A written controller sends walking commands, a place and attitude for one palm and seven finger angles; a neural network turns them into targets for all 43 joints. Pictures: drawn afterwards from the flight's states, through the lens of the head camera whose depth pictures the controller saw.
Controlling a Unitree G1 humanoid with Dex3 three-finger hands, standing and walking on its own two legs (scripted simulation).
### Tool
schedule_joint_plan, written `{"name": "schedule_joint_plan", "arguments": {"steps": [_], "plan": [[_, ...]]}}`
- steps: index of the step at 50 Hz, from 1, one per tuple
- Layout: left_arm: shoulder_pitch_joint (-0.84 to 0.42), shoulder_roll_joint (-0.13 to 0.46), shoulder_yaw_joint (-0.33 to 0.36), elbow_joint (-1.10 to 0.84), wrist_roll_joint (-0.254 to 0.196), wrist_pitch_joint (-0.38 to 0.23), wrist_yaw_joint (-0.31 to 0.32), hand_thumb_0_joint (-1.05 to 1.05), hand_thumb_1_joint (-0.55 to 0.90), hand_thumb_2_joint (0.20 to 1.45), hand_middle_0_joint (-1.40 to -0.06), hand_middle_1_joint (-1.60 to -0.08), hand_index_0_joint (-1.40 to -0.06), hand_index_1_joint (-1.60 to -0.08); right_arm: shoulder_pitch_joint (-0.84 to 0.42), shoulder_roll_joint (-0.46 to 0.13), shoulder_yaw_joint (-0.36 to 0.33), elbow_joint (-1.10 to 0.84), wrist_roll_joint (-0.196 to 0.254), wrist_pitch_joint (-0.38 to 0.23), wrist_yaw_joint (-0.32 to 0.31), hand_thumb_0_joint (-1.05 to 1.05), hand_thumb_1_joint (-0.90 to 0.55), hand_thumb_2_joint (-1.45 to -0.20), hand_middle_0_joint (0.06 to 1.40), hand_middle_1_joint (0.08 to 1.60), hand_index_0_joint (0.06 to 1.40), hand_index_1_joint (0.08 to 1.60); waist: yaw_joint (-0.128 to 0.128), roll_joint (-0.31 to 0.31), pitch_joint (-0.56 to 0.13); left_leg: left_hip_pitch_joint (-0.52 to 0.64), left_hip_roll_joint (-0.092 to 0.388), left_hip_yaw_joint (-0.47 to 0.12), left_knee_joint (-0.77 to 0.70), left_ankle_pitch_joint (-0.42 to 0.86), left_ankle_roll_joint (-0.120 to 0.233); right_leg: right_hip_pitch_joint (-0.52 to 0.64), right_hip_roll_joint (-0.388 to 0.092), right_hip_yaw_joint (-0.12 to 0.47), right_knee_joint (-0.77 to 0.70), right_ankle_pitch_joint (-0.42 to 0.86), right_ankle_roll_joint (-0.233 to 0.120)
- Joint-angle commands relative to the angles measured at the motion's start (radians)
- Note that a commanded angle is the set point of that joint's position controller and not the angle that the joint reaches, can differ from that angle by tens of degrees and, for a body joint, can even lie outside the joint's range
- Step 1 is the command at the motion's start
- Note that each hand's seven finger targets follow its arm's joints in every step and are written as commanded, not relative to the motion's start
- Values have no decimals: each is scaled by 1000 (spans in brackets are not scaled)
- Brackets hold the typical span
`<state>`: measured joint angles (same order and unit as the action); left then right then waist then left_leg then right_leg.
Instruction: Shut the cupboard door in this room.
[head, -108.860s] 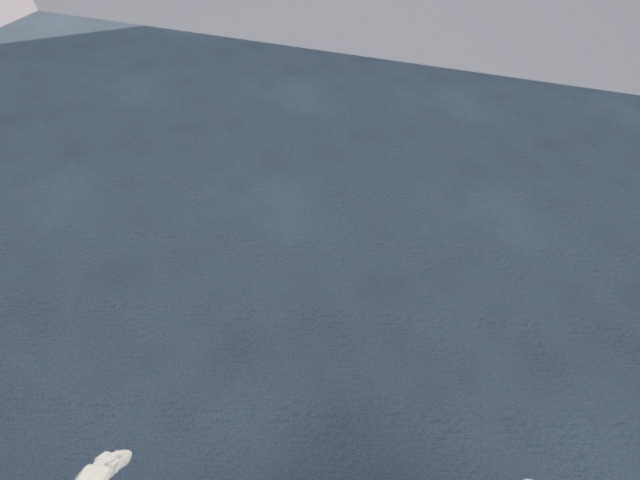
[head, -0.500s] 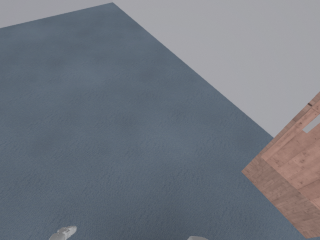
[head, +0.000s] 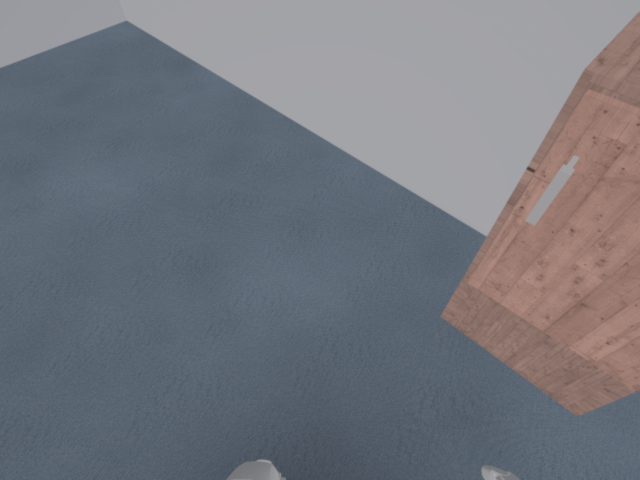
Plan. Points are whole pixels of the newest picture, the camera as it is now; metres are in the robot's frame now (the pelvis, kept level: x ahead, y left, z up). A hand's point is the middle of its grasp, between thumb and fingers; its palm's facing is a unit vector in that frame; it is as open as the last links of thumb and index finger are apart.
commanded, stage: turn to face it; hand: left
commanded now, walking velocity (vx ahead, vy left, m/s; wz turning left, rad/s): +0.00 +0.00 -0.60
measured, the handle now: (552, 191) +0.62 -0.38 -0.05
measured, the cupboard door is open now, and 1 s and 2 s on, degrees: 1 1 1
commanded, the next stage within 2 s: take the last steps up to it in 1.02 s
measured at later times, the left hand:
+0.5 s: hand (224, 435) +0.19 +0.16 -0.16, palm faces -0.31 -0.91 -0.28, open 7.4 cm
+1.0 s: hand (258, 423) +0.21 +0.12 -0.18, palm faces -0.45 -0.87 -0.19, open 7.4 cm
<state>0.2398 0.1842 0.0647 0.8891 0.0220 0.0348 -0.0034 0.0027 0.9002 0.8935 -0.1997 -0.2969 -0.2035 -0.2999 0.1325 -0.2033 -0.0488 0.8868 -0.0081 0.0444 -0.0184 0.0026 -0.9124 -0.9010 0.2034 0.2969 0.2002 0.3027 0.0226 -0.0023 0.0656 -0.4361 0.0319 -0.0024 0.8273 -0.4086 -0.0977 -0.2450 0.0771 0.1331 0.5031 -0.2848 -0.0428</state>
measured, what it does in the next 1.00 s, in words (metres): steps on the spot, turning right: left foot, then right foot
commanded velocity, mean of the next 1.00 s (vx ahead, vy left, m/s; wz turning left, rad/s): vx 0.00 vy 0.00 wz -0.47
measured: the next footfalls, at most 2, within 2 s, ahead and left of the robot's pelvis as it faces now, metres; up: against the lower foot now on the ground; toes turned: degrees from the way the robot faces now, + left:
left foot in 0.08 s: +0.05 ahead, +0.13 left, +0.00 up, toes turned -2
right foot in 0.50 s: +0.02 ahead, -0.13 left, +0.00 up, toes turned -24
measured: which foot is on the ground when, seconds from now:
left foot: up 0.00-0.06, down 0.08-0.50, up 0.52-0.94, down 0.96-1.00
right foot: down 0.00-0.08, up 0.10-0.48, down 0.50-0.96, up 0.98-1.00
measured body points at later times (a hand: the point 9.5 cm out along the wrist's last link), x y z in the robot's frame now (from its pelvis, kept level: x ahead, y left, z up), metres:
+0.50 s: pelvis +0.02 -0.01 -0.02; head +0.05 -0.04 +0.43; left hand +0.21 +0.21 -0.14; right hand -0.03 -0.28 -0.17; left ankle +0.02 +0.13 -0.74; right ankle -0.02 -0.11 -0.74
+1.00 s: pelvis +0.06 -0.02 -0.01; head +0.10 -0.02 +0.44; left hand +0.24 +0.16 -0.16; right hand +0.01 -0.27 -0.14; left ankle +0.12 +0.08 -0.74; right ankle -0.02 -0.11 -0.73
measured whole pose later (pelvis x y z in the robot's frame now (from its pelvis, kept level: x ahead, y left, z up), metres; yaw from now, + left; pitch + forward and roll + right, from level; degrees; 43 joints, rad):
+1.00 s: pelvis +0.06 -0.02 -0.01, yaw -31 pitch +2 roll +0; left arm 0.23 0.21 0.07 0.93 0.01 0.05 0.00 0.00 0.90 0.89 -0.20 -0.30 -0.20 -0.30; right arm 0.19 -0.19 -0.02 0.91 -0.02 0.01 -0.02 0.00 -0.91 -0.90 0.20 0.30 0.20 0.30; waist 0.01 -0.04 0.03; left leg -0.30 0.02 0.05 0.58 -0.31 0.00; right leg -0.31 0.07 0.10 0.68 -0.43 -0.01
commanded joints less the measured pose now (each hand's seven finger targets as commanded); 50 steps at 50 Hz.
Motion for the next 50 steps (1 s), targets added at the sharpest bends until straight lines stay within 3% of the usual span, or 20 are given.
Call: {"name": "schedule_joint_plan", "arguments": {"steps": [1,2,3,4,5,7,10,17,21,23,24,25,26,28,32,42,45,46,48,50], "plan": [[-22,217,67,-68,-3,-9,22,0,900,900,-200,-300,-200,-300,74,-99,-20,-70,10,-39,-19,0,-900,-900,200,300,200,300,-40,-140,-149,181,-21,-7,-332,155,21,40,-220,274,11,537,-93],[-21,184,58,-72,-10,-6,22,0,900,900,-200,-300,-200,-300,104,-132,-25,-56,10,-46,-21,0,-900,-900,200,300,200,300,-51,-57,-167,337,35,-28,-458,261,28,-67,-150,221,67,383,-44],[14,131,48,-84,-21,-2,15,0,900,900,-200,-300,-200,-300,131,-218,-36,-60,-7,-58,-26,0,-900,-900,200,300,200,300,-51,192,-199,491,265,-235,-517,420,103,-244,-13,97,210,6,15],[7,131,41,-96,-17,-6,7,0,900,900,-200,-300,-200,-300,165,-262,-39,-68,-12,-52,-30,0,-900,-900,200,300,200,300,-58,303,-190,476,445,-359,-501,636,219,-310,-5,-51,445,-358,58],[2,155,47,-96,-6,-3,4,0,900,900,-200,-300,-200,-300,154,-246,-31,-81,-22,-43,-29,0,-900,-900,200,300,200,300,-60,200,-152,356,455,-322,-495,597,265,-271,-50,-45,592,-351,63],[18,171,62,-66,4,14,-12,0,900,900,-200,-300,-200,-300,40,-188,-12,-107,-24,-49,-36,0,-900,-900,200,300,200,300,-11,223,-85,280,361,-200,-514,552,238,-317,-77,-63,701,-250,84],[-4,143,53,-71,-1,23,-30,0,900,900,-200,-300,-200,-300,53,-181,-11,-100,-25,-49,-37,0,-900,-900,200,300,200,300,-17,169,-72,335,296,-52,-476,644,220,-328,-96,-109,664,-184,100],[-82,111,35,-101,-2,21,-41,0,900,900,-200,-300,-200,-300,128,-213,-34,-55,-23,-43,-22,0,-900,-900,200,300,200,300,-59,229,-97,372,303,73,-421,659,214,-229,-99,-213,379,-144,89],[-64,118,34,-99,-1,10,-39,0,900,900,-200,-300,-200,-300,105,-235,-48,-49,-23,-39,-13,0,-900,-900,200,300,200,300,-40,241,-106,332,321,116,-346,611,184,-110,-83,-245,184,-82,61],[46,163,46,-66,1,-1,-34,0,900,900,-200,-300,-200,-300,76,-232,-50,-56,-14,-38,-7,0,-900,-900,200,300,200,300,31,139,-141,204,273,172,-177,463,111,113,-100,-212,-32,139,31],[113,275,65,-47,12,-17,-20,0,900,900,-200,-300,-200,-300,83,-160,-35,-79,-3,-35,0,0,-900,-900,200,300,200,300,63,-182,-178,2,152,234,55,143,45,286,-304,68,-137,356,-46],[153,342,75,-30,-1,-19,-4,0,900,900,-200,-300,-200,-300,20,-128,-20,-124,-4,-28,-4,0,-900,-900,200,300,200,300,86,-327,-157,-168,36,154,267,-277,17,276,-475,304,-137,720,-162],[152,337,70,-32,-7,-17,7,0,900,900,-200,-300,-200,-300,24,-150,-17,-120,-2,-14,-12,0,-900,-900,200,300,200,300,76,-241,-150,-170,63,24,367,-237,29,210,-492,286,-156,592,-210],[12,270,62,-65,-4,-13,20,0,900,900,-200,-300,-200,-300,19,-141,-22,-92,-6,-14,-11,0,-900,-900,200,300,200,300,26,-223,-81,-229,91,-6,393,-100,23,156,-395,228,-171,403,-180],[-46,215,38,-77,-6,-30,19,0,900,900,-200,-300,-200,-300,94,-129,-18,-41,-10,-14,1,0,-900,-900,200,300,200,300,-28,-145,-145,-130,69,8,298,45,2,147,-292,51,-123,554,-126],[-7,222,48,-49,7,-24,20,0,900,900,-200,-300,-200,-300,46,-101,-11,-56,-1,-22,-5,0,-900,-900,200,300,200,300,-4,-135,-104,-18,17,17,-21,-1,17,101,-304,177,-125,474,-167],[-37,209,47,-46,-2,-18,22,0,900,900,-200,-300,-200,-300,122,-90,-6,-25,1,-36,-13,0,-900,-900,200,300,200,300,-41,-127,-118,167,-10,25,-282,159,31,28,-254,177,-53,453,-112],[-48,191,42,-46,-8,-15,21,0,900,900,-200,-300,-200,-300,163,-105,-6,-8,1,-44,-16,0,-900,-900,200,300,200,300,-60,-101,-122,283,8,19,-401,260,39,-41,-210,145,-10,376,-70],[23,97,23,-51,-20,-7,14,0,900,900,-200,-300,-200,-300,184,-237,-23,-15,-19,-56,-21,0,-900,-900,200,300,200,300,-37,308,-135,382,344,-316,-513,510,179,-230,-16,-53,255,-203,29],[-5,126,29,-49,-5,2,8,0,900,900,-200,-300,-200,-300,143,-204,-10,-31,-28,-48,-33,0,-900,-900,200,300,200,300,-32,195,-66,249,371,-298,-551,486,266,-227,-58,-52,511,-279,46]]}}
